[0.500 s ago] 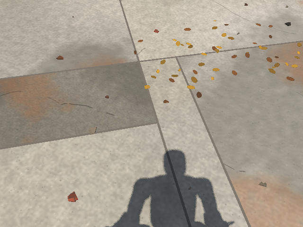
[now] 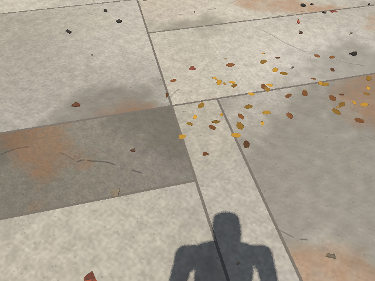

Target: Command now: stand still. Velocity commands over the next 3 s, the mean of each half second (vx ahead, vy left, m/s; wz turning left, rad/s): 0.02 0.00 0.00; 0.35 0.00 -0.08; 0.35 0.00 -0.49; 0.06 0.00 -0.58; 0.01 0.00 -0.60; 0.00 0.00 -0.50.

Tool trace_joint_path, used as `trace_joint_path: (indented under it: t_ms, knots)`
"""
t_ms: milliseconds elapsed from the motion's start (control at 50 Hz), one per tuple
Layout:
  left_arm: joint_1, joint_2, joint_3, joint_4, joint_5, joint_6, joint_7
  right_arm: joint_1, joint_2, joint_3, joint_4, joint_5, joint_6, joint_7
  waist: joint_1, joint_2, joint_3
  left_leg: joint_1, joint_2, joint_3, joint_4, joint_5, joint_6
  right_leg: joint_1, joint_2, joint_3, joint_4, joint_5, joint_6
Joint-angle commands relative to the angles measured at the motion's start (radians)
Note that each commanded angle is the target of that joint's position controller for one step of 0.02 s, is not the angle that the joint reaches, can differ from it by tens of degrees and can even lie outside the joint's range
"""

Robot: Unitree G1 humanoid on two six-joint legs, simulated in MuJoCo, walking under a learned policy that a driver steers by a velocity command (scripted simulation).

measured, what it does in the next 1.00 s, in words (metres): walks ahead: left foot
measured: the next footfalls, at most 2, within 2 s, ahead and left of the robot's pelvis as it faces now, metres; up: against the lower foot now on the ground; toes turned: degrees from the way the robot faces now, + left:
left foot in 0.78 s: +0.15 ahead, +0.12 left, +0.00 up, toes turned +3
right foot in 1.26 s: +0.47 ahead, -0.05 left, +0.00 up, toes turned -17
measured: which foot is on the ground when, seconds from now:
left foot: down 0.00-0.58, up 0.60-0.76, down 0.78-1.00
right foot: down 0.00-0.80, up 0.82-1.00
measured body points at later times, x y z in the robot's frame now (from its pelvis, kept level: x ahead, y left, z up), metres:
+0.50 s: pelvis +0.02 -0.01 +0.00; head +0.02 -0.01 +0.45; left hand -0.01 +0.21 -0.16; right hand +0.00 -0.22 -0.16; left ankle +0.04 +0.08 -0.74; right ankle -0.01 -0.11 -0.74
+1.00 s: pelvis +0.18 +0.04 +0.00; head +0.19 +0.06 +0.45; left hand +0.24 +0.28 -0.15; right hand +0.11 -0.18 -0.14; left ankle +0.11 +0.12 -0.74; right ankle +0.19 -0.08 -0.67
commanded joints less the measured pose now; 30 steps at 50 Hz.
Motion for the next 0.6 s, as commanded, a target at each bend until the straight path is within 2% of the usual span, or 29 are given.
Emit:
trace_joint_path:
  t_ms: [20,420,440,480,500,540,560,580,600]
  knots:
    - [0.067,0.079,0.011,-0.003,0.0,-0.005,0.004,0.05,-0.067,-0.01,-0.005,0.0,-0.005,-0.005,0.0,0.008,0.046,0.042,0.127,-0.145,-0.074,-0.011,-0.004,-0.081,-0.108,0.109,-0.094,0.036,-0.043]
    - [0.099,0.052,0.002,0.051,0.001,0.0,0.011,0.073,-0.038,-0.004,0.047,0.0,0.001,-0.014,0.002,0.004,0.068,0.046,0.13,-0.142,-0.064,0.017,-0.006,-0.059,-0.105,0.104,-0.096,0.062,-0.044]
    - [0.113,0.048,0.001,0.056,0.003,0.0,0.01,0.081,-0.035,-0.003,0.051,0.0,0.003,-0.013,0.003,0.006,0.048,0.052,0.123,-0.141,-0.069,-0.055,-0.005,-0.051,-0.095,0.1,-0.103,-0.01,-0.045]
    - [0.127,0.071,0.014,0.054,0.008,0.006,0.008,0.081,-0.062,-0.016,0.046,0.0,0.01,-0.012,0.007,0.011,0.069,0.008,0.092,-0.133,-0.043,-0.293,0.016,-0.078,-0.059,0.086,-0.074,-0.242,-0.065]
    - [0.126,0.079,0.019,0.044,0.011,0.01,0.005,0.081,-0.072,-0.022,0.037,-0.002,0.015,-0.009,0.008,0.008,0.101,-0.039,0.084,-0.136,-0.031,-0.435,0.033,-0.113,-0.055,0.099,-0.066,-0.371,-0.083]
    - [0.142,0.075,0.022,0.03,0.012,0.01,-0.001,0.068,-0.059,-0.024,0.013,-0.004,0.015,-0.002,0.016,-0.001,0.174,-0.132,0.086,-0.157,-0.002,-0.539,0.054,-0.151,-0.078,0.155,-0.077,-0.491,-0.115]
    - [0.163,0.075,0.025,0.033,0.014,0.005,-0.002,0.049,-0.044,-0.021,-0.006,-0.005,0.008,0.004,0.027,-0.025,0.178,-0.172,0.073,-0.148,0.041,-0.503,0.057,-0.118,-0.107,0.211,-0.104,-0.505,-0.131]
    - [0.194,0.098,0.035,0.038,0.012,0.0,0.0,0.019,-0.034,-0.022,-0.023,-0.007,-0.001,0.009,0.046,-0.072,0.175,-0.239,0.044,-0.107,0.119,-0.423,0.046,-0.048,-0.156,0.292,-0.159,-0.515,-0.154]
    - [0.237,0.133,0.049,0.052,0.012,-0.004,0.002,-0.018,-0.014,-0.018,-0.046,-0.015,-0.011,0.016,0.067,-0.141,0.165,-0.307,0.008,-0.03,0.233,-0.299,0.03,0.033,-0.24,0.407,-0.239,-0.543,-0.193]
Over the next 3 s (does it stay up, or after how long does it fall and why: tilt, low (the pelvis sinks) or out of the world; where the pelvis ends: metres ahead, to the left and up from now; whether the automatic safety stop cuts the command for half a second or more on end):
stays up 0.53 0.02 0.00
